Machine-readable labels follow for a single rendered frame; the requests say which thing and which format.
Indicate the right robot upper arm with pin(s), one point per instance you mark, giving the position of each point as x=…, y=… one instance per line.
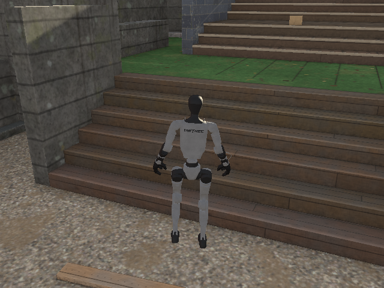
x=212, y=127

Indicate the robot left hand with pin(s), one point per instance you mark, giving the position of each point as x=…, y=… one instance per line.
x=160, y=166

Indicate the robot right hand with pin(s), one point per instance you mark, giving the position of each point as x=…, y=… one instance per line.
x=223, y=168

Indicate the right robot forearm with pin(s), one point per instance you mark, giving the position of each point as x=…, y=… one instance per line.
x=223, y=157

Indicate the robot shin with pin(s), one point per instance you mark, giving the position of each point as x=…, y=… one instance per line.
x=203, y=219
x=175, y=214

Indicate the left robot upper arm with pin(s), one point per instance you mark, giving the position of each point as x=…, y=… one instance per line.
x=175, y=125

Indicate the right robot shin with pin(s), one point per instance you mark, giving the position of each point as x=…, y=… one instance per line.
x=203, y=219

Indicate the left robot forearm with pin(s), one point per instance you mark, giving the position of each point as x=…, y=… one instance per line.
x=161, y=156

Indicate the left robot shin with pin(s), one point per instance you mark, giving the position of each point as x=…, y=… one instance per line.
x=175, y=214

